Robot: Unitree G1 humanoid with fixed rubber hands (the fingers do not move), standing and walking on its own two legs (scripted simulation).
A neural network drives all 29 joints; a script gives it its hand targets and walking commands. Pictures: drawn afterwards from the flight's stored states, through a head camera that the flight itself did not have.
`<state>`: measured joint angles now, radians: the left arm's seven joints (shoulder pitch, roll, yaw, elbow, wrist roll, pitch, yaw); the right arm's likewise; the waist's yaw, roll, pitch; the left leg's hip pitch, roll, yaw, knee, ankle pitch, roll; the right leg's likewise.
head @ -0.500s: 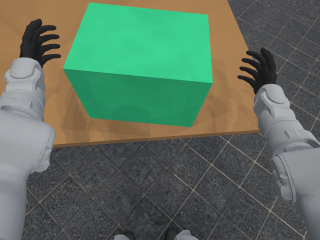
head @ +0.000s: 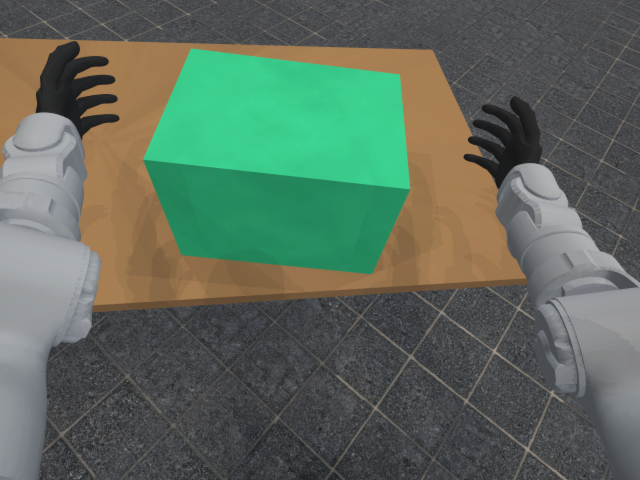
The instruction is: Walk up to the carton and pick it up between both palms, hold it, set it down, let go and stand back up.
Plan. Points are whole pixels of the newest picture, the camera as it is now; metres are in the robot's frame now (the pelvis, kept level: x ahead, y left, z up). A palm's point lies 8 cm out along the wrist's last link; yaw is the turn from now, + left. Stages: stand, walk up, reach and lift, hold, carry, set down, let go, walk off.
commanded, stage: set down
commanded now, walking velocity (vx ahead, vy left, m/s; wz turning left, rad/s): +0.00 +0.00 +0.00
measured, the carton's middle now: (286, 168) +0.57 +0.02 +0.02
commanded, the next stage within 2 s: none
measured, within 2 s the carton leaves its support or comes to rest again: neither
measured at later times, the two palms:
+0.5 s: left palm (63, 103) +0.52 +0.25 +0.17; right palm (545, 167) +0.45 -0.27 +0.15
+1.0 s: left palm (58, 149) +0.49 +0.26 +0.14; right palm (514, 195) +0.43 -0.24 +0.12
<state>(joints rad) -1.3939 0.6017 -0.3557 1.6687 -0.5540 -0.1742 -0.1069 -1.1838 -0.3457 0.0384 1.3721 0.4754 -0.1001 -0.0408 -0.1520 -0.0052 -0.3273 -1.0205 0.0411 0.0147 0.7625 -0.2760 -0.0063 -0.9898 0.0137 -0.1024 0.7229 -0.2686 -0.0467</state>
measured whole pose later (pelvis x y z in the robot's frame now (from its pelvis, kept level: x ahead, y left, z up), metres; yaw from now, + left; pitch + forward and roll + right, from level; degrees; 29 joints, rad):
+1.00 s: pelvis +0.00 +0.00 +0.02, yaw +0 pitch +22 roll -1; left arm -1.12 0.58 -0.20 1.42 -0.47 -0.11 -0.14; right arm -0.95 -0.31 0.04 1.18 0.47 -0.08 -0.11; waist -0.12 -0.01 -0.24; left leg -0.79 0.03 0.00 0.64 -0.24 -0.01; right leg -0.76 0.02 -0.10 0.59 -0.23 -0.04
